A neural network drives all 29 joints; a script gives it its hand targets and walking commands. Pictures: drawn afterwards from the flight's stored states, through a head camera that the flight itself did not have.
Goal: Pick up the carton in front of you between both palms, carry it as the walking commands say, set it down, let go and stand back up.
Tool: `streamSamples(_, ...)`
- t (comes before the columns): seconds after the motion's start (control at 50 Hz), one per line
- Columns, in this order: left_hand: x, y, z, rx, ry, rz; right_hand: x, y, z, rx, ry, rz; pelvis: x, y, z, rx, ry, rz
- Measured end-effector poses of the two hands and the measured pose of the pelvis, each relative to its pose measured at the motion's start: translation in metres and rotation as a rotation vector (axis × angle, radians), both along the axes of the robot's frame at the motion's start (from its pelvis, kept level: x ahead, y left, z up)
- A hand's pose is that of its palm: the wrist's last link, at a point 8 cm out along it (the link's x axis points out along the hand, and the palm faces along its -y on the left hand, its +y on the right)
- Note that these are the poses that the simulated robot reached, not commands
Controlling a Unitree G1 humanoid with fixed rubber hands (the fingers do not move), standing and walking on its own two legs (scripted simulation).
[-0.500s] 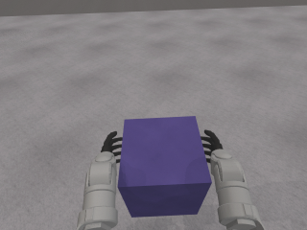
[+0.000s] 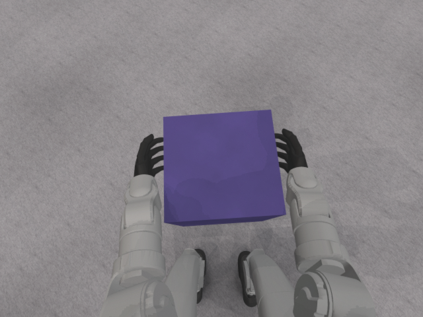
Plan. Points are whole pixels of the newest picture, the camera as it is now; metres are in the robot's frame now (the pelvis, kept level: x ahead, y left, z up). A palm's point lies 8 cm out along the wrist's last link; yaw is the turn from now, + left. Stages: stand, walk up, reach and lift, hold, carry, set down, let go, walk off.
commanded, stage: set down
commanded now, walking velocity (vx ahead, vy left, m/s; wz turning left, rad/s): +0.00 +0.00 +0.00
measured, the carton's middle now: (220, 177) +0.37 +0.01 -0.15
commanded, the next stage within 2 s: none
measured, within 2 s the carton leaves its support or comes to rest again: rests again in 1.86 s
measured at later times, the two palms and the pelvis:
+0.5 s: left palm (159, 172) +0.40 +0.17 -0.21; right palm (274, 162) +0.42 -0.13 -0.21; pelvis -0.02 +0.00 -0.13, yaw +0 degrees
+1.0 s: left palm (168, 177) +0.42 +0.17 -0.37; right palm (260, 164) +0.46 -0.12 -0.37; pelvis -0.05 +0.00 -0.26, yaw +0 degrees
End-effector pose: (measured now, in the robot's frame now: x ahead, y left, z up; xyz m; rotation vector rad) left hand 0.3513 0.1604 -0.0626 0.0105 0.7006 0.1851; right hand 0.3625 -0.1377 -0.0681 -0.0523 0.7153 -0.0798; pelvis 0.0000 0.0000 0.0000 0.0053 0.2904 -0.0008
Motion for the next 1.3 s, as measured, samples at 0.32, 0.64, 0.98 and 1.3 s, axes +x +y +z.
streamSamples(0.32,0.033,0.005,-0.089,-0.046,-0.06,0.063,0.041,0.005,-0.09,0.043,-0.053,-0.006,-0.01,-0.003,-0.087,0.005,0.318,-0.004)
streamSamples(0.64,0.052,0.009,-0.193,-0.038,-0.038,0.092,0.069,0.009,-0.194,0.03,-0.031,0.037,-0.03,-0.002,-0.172,0.007,0.455,-0.003)
streamSamples(0.98,0.07,0.013,-0.3,-0.034,-0.014,0.125,0.1,0.015,-0.299,0.019,-0.008,0.086,-0.049,-0.002,-0.255,0.018,0.49,-0.005)
streamSamples(1.3,0.086,0.018,-0.402,-0.02,0.019,0.148,0.128,0.021,-0.402,0.003,0.022,0.136,-0.057,-0.005,-0.32,0.031,0.473,-0.004)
